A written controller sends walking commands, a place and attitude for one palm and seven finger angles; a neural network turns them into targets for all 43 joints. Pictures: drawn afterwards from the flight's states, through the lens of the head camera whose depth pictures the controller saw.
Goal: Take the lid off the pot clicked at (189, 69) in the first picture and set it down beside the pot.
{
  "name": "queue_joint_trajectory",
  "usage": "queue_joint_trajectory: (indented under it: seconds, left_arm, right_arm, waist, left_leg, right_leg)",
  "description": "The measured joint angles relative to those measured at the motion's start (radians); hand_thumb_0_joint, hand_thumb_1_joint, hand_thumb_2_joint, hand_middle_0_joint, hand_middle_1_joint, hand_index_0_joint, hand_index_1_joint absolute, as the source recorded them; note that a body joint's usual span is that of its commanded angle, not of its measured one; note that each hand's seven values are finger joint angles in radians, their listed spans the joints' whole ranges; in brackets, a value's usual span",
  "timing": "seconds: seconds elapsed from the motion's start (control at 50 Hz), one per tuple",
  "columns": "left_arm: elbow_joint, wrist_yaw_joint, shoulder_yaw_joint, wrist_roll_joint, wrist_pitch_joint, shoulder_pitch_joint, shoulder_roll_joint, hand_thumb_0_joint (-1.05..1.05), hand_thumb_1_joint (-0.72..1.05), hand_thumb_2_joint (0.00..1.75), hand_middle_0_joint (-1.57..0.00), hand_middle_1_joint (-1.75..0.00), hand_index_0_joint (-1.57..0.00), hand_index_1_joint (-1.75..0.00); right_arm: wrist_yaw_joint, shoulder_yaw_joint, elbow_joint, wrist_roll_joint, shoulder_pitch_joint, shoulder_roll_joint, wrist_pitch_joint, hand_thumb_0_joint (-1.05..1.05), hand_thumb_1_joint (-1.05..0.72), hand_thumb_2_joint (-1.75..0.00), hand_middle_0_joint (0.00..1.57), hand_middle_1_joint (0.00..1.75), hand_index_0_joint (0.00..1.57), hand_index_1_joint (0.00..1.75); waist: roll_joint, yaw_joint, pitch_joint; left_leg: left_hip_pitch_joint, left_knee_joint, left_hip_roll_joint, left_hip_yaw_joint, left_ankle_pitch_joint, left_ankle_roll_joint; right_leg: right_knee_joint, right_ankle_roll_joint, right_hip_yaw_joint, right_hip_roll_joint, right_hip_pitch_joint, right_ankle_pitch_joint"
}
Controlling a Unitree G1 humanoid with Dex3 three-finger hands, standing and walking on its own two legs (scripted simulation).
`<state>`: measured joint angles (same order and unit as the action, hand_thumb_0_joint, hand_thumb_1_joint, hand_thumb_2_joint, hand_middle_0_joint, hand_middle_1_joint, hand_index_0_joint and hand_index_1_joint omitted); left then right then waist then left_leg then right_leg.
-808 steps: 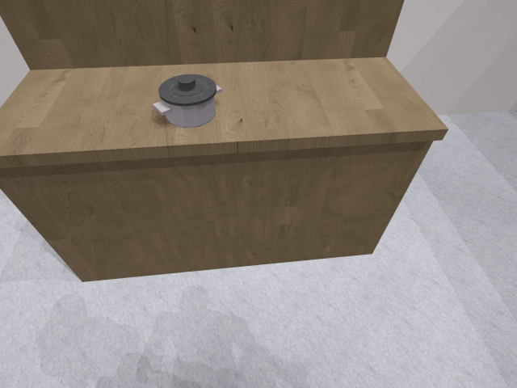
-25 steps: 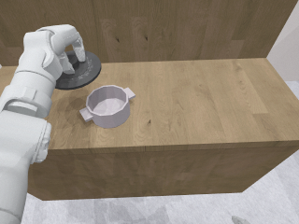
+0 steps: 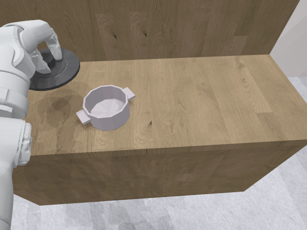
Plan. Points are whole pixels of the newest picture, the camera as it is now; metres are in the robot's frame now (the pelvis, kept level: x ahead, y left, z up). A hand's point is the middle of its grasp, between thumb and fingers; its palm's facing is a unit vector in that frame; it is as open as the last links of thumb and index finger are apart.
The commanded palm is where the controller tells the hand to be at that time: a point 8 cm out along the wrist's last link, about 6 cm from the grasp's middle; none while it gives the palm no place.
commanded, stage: move the lid sideways beside the pot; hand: left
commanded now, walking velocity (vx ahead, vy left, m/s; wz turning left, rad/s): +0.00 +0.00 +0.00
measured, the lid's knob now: (45, 60) +0.51 +0.25 +0.18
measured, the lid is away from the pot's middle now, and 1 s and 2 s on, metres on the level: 0.12 0.23 0.24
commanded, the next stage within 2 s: lower the lid onto the table in 1.06 s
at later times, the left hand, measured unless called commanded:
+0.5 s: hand (9, 66) +0.46 +0.30 +0.21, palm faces -0.32 -0.08 -0.94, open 7.3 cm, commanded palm +0.47 +0.31 +0.27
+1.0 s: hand out of the picture +0.47 +0.35 +0.21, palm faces -0.32 -0.10 -0.94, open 7.2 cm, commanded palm +0.49 +0.35 +0.27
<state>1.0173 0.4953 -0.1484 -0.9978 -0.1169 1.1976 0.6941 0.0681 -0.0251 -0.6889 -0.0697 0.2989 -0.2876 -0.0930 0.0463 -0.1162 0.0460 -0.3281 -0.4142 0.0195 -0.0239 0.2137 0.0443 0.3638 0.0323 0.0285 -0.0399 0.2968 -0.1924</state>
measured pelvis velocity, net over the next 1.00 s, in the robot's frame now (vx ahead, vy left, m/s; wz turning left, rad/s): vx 0.01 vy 0.01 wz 0.00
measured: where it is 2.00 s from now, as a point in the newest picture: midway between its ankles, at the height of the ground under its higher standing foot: outside the picture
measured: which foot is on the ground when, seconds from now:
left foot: down 0.00-1.00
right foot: down 0.00-1.00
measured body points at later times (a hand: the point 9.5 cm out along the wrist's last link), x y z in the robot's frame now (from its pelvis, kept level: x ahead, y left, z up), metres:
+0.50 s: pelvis +0.00 +0.00 +0.00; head +0.04 +0.00 +0.45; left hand +0.47 +0.30 +0.26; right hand +0.08 -0.27 -0.12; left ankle -0.01 +0.09 -0.74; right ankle -0.01 -0.14 -0.74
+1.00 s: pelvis +0.01 +0.01 +0.00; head +0.07 +0.01 +0.44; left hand +0.48 +0.35 +0.26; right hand +0.04 -0.27 -0.13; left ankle -0.01 +0.09 -0.74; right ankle -0.01 -0.14 -0.74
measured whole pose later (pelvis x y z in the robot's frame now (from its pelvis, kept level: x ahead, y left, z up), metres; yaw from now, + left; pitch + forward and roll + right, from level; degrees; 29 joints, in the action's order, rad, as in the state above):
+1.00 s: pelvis +0.01 +0.01 +0.00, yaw +0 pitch +9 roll -2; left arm 1.09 0.53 -0.05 -1.01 0.04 1.19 0.94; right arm 0.10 -0.04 -0.72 -0.09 0.30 -0.30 -0.14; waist 0.03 -0.12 0.03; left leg -0.38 -0.46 0.01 -0.01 0.24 0.05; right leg 0.34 0.04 0.04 -0.03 0.31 -0.19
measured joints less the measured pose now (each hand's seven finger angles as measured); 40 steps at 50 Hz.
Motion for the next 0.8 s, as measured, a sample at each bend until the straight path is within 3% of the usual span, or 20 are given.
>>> queue_joint_trajectory:
  seconds: [0.18, 0.42, 0.74, 0.8]
  left_arm:
    - [-0.020, 0.016, 0.024, 0.004, 0.040, -0.025, 0.058, 0.00, 0.26, 0.63, -0.70, -0.97, -0.72, -0.97]
    - [-0.012, 0.033, 0.020, 0.021, 0.072, -0.028, 0.091, 0.00, 0.26, 0.63, -0.70, -0.97, -0.72, -0.97]
    - [0.043, 0.035, 0.029, 0.004, 0.123, -0.007, 0.173, 0.00, 0.26, 0.63, -0.70, -0.97, -0.72, -0.97]
    - [0.040, 0.033, 0.062, 0.007, 0.143, -0.017, 0.188, 0.00, 0.26, 0.63, -0.70, -0.97, -0.72, -0.97]
  right_arm:
    - [0.005, 0.005, 0.006, -0.006, -0.008, -0.005, -0.014, 0.01, -0.91, -0.90, 0.20, 0.30, 0.20, 0.30]
    - [0.005, -0.004, 0.005, -0.015, -0.041, -0.002, -0.030, 0.01, -0.91, -0.90, 0.20, 0.30, 0.20, 0.30]
    - [0.024, -0.014, -0.017, -0.023, -0.022, -0.007, -0.034, 0.01, -0.91, -0.90, 0.20, 0.30, 0.20, 0.30]
    - [0.028, -0.014, -0.024, -0.021, -0.013, -0.011, -0.035, 0.01, -0.91, -0.90, 0.20, 0.30, 0.20, 0.30]
  waist:
    - [-0.008, 0.001, -0.001]
    - [-0.009, 0.021, -0.005]
    - [-0.015, 0.012, -0.018]
    - [-0.012, 0.009, -0.018]
  left_leg:
    - [-0.003, -0.007, -0.002, 0.005, 0.005, 0.001]
    - [-0.016, -0.021, 0.002, 0.016, 0.006, 0.005]
    - [-0.035, -0.034, -0.001, 0.016, 0.012, 0.007]
    - [-0.038, -0.035, -0.001, 0.015, 0.014, 0.009]
  right_leg:
    - [-0.012, 0.000, 0.005, 0.003, -0.008, 0.003]
    - [-0.012, 0.003, 0.016, -0.001, -0.006, 0.006]
    - [-0.018, 0.003, 0.016, 0.003, 0.005, 0.011]
    - [-0.020, 0.005, 0.015, 0.002, 0.008, 0.010]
